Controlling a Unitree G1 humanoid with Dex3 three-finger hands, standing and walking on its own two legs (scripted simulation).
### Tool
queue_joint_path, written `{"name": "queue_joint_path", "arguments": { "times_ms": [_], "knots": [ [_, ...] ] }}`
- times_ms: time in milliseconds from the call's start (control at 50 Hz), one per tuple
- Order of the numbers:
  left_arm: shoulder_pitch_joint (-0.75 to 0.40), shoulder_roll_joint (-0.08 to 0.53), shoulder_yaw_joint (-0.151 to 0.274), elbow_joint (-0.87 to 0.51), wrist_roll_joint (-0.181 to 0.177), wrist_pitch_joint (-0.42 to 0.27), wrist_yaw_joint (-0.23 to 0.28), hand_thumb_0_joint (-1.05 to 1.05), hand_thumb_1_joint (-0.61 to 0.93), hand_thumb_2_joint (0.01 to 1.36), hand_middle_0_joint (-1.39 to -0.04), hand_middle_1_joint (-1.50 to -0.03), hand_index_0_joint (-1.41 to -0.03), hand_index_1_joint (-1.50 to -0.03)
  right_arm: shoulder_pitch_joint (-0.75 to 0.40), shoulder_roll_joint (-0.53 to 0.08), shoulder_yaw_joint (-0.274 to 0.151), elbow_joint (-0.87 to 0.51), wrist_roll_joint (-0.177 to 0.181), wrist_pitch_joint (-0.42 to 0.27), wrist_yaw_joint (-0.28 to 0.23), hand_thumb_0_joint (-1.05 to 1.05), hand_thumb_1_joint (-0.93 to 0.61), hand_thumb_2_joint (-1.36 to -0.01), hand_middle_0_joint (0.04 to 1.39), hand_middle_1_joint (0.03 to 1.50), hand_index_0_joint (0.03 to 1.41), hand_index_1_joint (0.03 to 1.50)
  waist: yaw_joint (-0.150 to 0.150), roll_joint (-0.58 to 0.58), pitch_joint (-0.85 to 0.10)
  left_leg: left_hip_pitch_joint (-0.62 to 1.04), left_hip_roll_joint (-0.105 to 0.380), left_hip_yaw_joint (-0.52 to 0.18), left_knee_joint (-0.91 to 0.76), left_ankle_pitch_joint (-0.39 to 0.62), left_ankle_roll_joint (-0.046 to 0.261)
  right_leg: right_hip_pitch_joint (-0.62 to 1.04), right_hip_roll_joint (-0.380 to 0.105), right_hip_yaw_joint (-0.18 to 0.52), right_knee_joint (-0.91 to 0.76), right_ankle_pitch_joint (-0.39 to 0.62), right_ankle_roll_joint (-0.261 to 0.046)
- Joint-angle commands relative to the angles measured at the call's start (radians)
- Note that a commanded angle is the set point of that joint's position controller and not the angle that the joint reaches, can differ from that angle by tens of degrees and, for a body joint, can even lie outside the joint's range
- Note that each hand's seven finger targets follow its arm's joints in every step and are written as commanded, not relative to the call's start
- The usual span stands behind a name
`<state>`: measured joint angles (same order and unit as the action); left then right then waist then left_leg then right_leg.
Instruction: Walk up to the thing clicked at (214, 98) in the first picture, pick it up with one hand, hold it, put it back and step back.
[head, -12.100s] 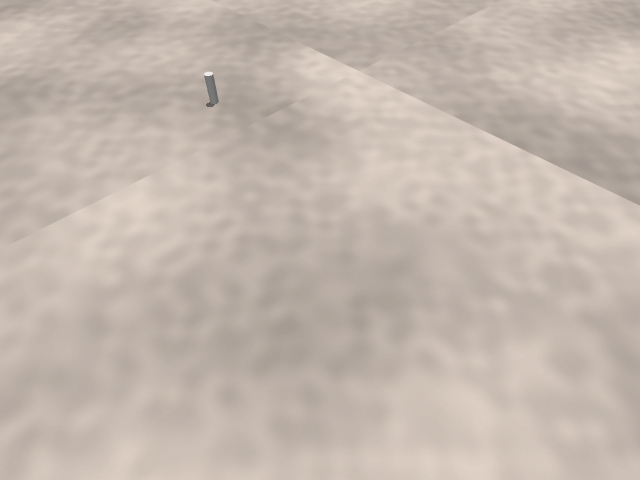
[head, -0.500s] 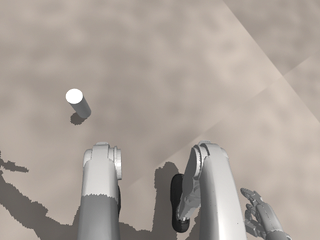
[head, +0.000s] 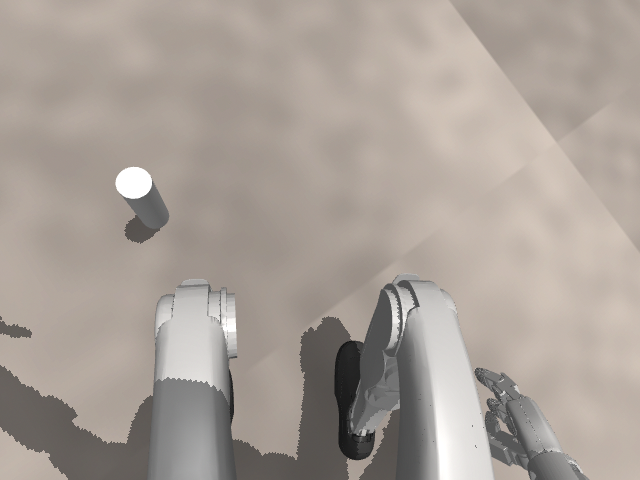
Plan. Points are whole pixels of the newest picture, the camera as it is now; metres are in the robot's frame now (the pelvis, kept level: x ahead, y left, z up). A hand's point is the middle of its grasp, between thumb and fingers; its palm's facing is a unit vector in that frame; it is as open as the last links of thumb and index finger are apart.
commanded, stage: approach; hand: left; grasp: from the side
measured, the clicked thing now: (145, 201) +0.48 +0.26 -0.29
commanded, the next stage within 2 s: close in in 0.44 s
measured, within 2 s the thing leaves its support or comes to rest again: neither
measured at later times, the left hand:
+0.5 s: hand (54, 209) +0.42 +0.35 -0.20, palm faces +0.20 -0.98 +0.03, open 17.6 cm
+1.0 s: hand (132, 219) +0.44 +0.27 -0.25, palm faces +0.21 -0.98 +0.03, open 17.7 cm
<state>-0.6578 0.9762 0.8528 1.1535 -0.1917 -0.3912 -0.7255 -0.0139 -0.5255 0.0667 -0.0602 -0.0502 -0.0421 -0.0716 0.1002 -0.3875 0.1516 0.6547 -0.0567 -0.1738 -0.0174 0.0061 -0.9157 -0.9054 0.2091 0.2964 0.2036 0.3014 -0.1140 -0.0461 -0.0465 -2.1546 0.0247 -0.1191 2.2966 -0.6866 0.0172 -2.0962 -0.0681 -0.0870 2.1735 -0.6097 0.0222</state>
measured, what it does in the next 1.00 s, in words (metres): lowers itself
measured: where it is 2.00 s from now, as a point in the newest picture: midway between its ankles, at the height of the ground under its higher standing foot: (286, 431)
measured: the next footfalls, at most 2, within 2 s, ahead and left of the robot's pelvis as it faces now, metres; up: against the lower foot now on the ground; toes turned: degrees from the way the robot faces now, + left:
none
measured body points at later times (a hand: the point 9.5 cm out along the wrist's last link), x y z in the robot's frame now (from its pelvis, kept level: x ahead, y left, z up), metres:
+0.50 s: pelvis -0.01 +0.01 -0.06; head +0.24 +0.15 +0.28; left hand +0.41 +0.41 -0.19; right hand +0.14 -0.27 -0.12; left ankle +0.08 +0.12 -0.34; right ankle +0.12 -0.13 -0.34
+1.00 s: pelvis -0.02 +0.01 -0.09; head +0.23 +0.16 +0.25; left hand +0.42 +0.32 -0.25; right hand +0.11 -0.26 -0.12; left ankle +0.08 +0.12 -0.34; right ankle +0.12 -0.13 -0.34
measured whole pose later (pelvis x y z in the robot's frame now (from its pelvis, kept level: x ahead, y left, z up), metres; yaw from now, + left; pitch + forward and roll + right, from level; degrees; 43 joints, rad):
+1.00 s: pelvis -0.02 +0.01 -0.09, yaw -8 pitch +12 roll -17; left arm -0.64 0.88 0.63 1.48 -0.16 -1.05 -0.25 -0.02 -0.61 0.02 -0.07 -0.06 -0.07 -0.07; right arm -0.13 -0.41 0.50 0.56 -0.33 -0.03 0.10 0.00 -0.94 -0.91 0.21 0.30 0.20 0.30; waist -0.26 -0.26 0.31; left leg -2.21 0.03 -0.34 2.65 -0.70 0.02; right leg -2.07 0.01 -0.24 2.36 -0.53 0.07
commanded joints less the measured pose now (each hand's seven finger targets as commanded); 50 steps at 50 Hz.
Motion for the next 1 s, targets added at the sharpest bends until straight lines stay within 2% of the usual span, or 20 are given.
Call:
{"name": "queue_joint_path", "arguments": {
  "times_ms": [0,40,100,160,200,240,260,300,340,360,400,440,480,540,640,700,760,900,920,980],
  "knots": [
    [-0.204,0.341,0.024,-0.104,-0.063,-0.115,-0.012,0.000,-0.600,0.026,-0.081,-0.065,-0.056,-0.086,0.116,-0.256,-0.071,-0.045,-0.002,-0.026,-0.012,0.000,-0.913,-0.905,0.198,0.300,0.199,0.300,-0.021,0.231,-0.524,0.397,0.000,0.017,-0.266,0.107,0.008,0.238,0.053,-0.040,-0.158,0.056,-0.049],
    [-0.196,0.341,0.025,-0.053,-0.068,-0.152,-0.009,0.000,-0.611,0.017,-0.085,-0.067,-0.062,-0.088,0.107,-0.262,-0.057,-0.056,-0.012,-0.031,-0.008,0.000,-0.911,-0.904,0.198,0.300,0.199,0.300,-0.025,0.225,-0.519,0.391,0.002,0.013,-0.247,0.101,0.005,0.236,0.057,-0.050,-0.141,0.055,-0.049],
    [-0.210,0.308,-0.012,0.013,-0.068,-0.201,0.002,0.000,-0.611,0.030,-0.080,-0.074,-0.060,-0.091,0.083,-0.271,-0.037,-0.066,-0.026,-0.029,0.000,0.000,-0.904,-0.902,0.198,0.300,0.199,0.300,-0.045,0.211,-0.484,0.362,0.006,0.005,-0.227,0.065,0.004,0.222,0.063,-0.064,-0.125,0.031,-0.048],
    [-0.214,0.335,-0.016,0.049,-0.059,-0.249,0.026,0.000,-0.611,0.026,-0.081,-0.071,-0.062,-0.088,0.059,-0.283,-0.015,-0.073,-0.046,-0.022,0.008,0.000,-0.898,-0.900,0.198,0.300,0.199,0.300,-0.052,0.218,-0.469,0.327,0.008,0.008,-0.195,0.020,0.004,0.233,0.071,-0.078,-0.112,-0.002,-0.046],
    [-0.221,0.390,0.006,0.043,-0.047,-0.287,0.043,0.000,-0.611,0.030,-0.079,-0.070,-0.059,-0.088,0.051,-0.286,0.007,-0.065,-0.065,-0.014,0.013,0.000,-0.903,-0.901,0.198,0.300,0.199,0.301,-0.045,0.257,-0.505,0.357,0.012,0.013,-0.166,0.096,-0.003,0.265,0.074,-0.082,-0.085,0.055,-0.047],
    [-0.228,0.402,0.006,0.015,-0.036,-0.328,0.058,0.000,-0.611,0.044,-0.076,-0.083,-0.058,-0.100,0.027,-0.301,0.019,-0.065,-0.083,0.000,0.018,0.000,-0.908,-0.903,0.198,0.300,0.199,0.300,-0.048,0.336,-0.514,0.415,0.020,-0.002,-0.159,0.132,-0.016,0.239,0.073,-0.091,-0.051,0.082,-0.051],
    [-0.200,0.382,0.007,0.039,-0.032,-0.343,0.068,0.000,-0.608,0.049,-0.075,-0.089,-0.058,-0.104,0.024,-0.303,0.026,-0.060,-0.092,0.007,0.021,0.000,-0.911,-0.904,0.199,0.300,0.199,0.300,-0.052,0.346,-0.506,0.433,0.022,-0.009,-0.151,0.154,-0.022,0.233,0.073,-0.099,-0.039,0.099,-0.051],
    [-0.227,0.405,0.012,-0.001,-0.021,-0.389,0.094,0.000,-0.605,0.071,-0.068,-0.097,-0.050,-0.113,0.002,-0.315,0.043,-0.062,-0.111,0.024,0.026,0.000,-0.910,-0.905,0.198,0.300,0.199,0.300,-0.064,0.387,-0.510,0.459,0.027,-0.030,-0.143,0.175,-0.030,0.229,0.074,-0.114,-0.010,0.116,-0.052],
    [-0.209,0.365,-0.008,0.022,-0.019,-0.422,0.111,0.000,-0.609,0.074,-0.068,-0.102,-0.051,-0.118,-0.023,-0.321,0.057,-0.061,-0.127,0.040,0.031,0.000,-0.917,-0.907,0.198,0.300,0.199,0.300,-0.078,0.404,-0.487,0.476,0.034,-0.042,-0.135,0.173,-0.036,0.210,0.076,-0.125,0.005,0.113,-0.051],
    [-0.227,0.389,0.004,-0.002,-0.016,-0.443,0.121,0.000,-0.611,0.070,-0.069,-0.108,-0.054,-0.121,-0.024,-0.327,0.066,-0.062,-0.137,0.047,0.033,0.000,-0.921,-0.907,0.198,0.300,0.199,0.300,-0.086,0.428,-0.501,0.481,0.034,-0.044,-0.123,0.184,-0.038,0.229,0.079,-0.131,0.010,0.126,-0.050],
    [-0.206,0.330,-0.043,0.032,-0.006,-0.466,0.139,0.000,-0.611,0.074,-0.067,-0.111,-0.054,-0.123,-0.049,-0.332,0.079,-0.059,-0.152,0.060,0.037,0.000,-0.927,-0.909,0.199,0.300,0.199,0.300,-0.104,0.448,-0.460,0.492,0.039,-0.058,-0.120,0.194,-0.046,0.198,0.079,-0.144,0.031,0.130,-0.052],
    [-0.187,0.316,-0.041,0.042,-0.008,-0.492,0.166,0.000,-0.611,0.075,-0.065,-0.112,-0.053,-0.123,-0.065,-0.337,0.094,-0.066,-0.168,0.071,0.042,0.000,-0.934,-0.911,0.198,0.300,0.199,0.300,-0.113,0.445,-0.460,0.490,0.041,-0.065,-0.093,0.221,-0.048,0.213,0.085,-0.155,0.040,0.155,-0.049],
    [-0.180,0.212,-0.095,0.090,-0.014,-0.516,0.187,0.000,-0.611,0.065,-0.068,-0.107,-0.057,-0.117,-0.088,-0.345,0.105,-0.075,-0.177,0.079,0.048,0.000,-0.938,-0.911,0.199,0.300,0.199,0.300,-0.146,0.415,-0.403,0.471,0.044,-0.085,-0.088,0.201,-0.052,0.191,0.083,-0.173,0.051,0.148,-0.047],
    [-0.202,0.206,-0.121,0.117,-0.011,-0.561,0.231,0.000,-0.611,0.021,-0.070,-0.080,-0.065,-0.084,-0.107,-0.352,0.139,-0.073,-0.197,0.091,0.056,0.000,-0.944,-0.911,0.198,0.300,0.199,0.300,-0.175,0.401,-0.378,0.467,0.049,-0.102,-0.060,0.222,-0.054,0.221,0.091,-0.192,0.058,0.175,-0.040],
    [-0.212,0.199,-0.127,0.165,0.001,-0.637,0.329,0.000,-0.611,0.000,-0.081,-0.078,-0.080,-0.078,-0.157,-0.361,0.184,-0.092,-0.224,0.110,0.075,0.000,-0.951,-0.911,0.199,0.300,0.199,0.300,-0.187,0.366,-0.297,0.386,0.048,-0.112,-0.039,0.138,-0.048,0.255,0.102,-0.210,0.056,0.140,-0.031],
    [-0.181,0.223,-0.106,0.165,0.019,-0.676,0.390,0.000,-0.611,0.000,-0.079,-0.070,-0.079,-0.069,-0.172,-0.374,0.196,-0.102,-0.243,0.121,0.085,0.000,-0.952,-0.910,0.199,0.300,0.199,0.300,-0.182,0.362,-0.308,0.379,0.048,-0.112,-0.020,0.130,-0.047,0.299,0.110,-0.219,0.053,0.148,-0.026],
    [-0.169,0.199,-0.133,0.182,0.039,-0.698,0.430,0.000,-0.611,0.010,-0.071,-0.069,-0.071,-0.068,-0.178,-0.373,0.209,-0.100,-0.254,0.135,0.092,0.000,-0.947,-0.909,0.199,0.300,0.199,0.300,-0.200,0.372,-0.256,0.348,0.048,-0.121,-0.029,0.103,-0.047,0.302,0.115,-0.231,0.054,0.138,-0.025],
    [-0.142,0.114,-0.217,0.194,0.033,-0.728,0.469,0.000,-0.611,0.020,-0.061,-0.063,-0.061,-0.061,-0.213,-0.381,0.218,-0.116,-0.276,0.152,0.097,0.000,-0.945,-0.909,0.199,0.300,0.199,0.300,-0.230,0.349,-0.213,0.338,0.057,-0.153,-0.027,0.087,-0.046,0.281,0.119,-0.245,0.062,0.146,-0.023],
    [-0.160,0.091,-0.231,0.196,0.026,-0.734,0.474,0.000,-0.611,0.024,-0.056,-0.064,-0.058,-0.062,-0.214,-0.380,0.222,-0.120,-0.278,0.154,0.099,0.000,-0.946,-0.910,0.199,0.300,0.199,0.300,-0.248,0.328,-0.219,0.329,0.054,-0.155,-0.018,0.083,-0.043,0.288,0.121,-0.248,0.058,0.148,-0.020],
    [-0.169,0.080,-0.245,0.201,0.015,-0.753,0.498,0.000,-0.611,0.040,-0.052,-0.066,-0.053,-0.065,-0.217,-0.380,0.228,-0.117,-0.279,0.155,0.104,0.000,-0.941,-0.909,0.199,0.300,0.199,0.300,-0.245,0.298,-0.189,0.291,0.052,-0.160,-0.014,0.030,-0.035,0.286,0.123,-0.248,0.051,0.122,-0.017]
  ]
}}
